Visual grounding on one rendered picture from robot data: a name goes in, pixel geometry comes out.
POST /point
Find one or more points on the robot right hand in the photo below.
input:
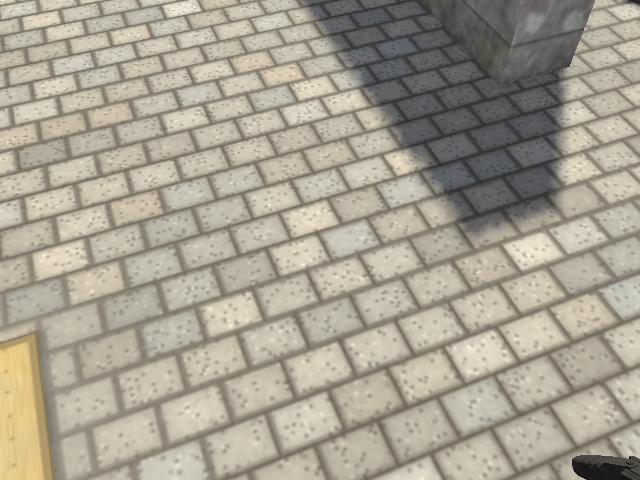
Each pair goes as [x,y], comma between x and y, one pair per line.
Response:
[597,467]

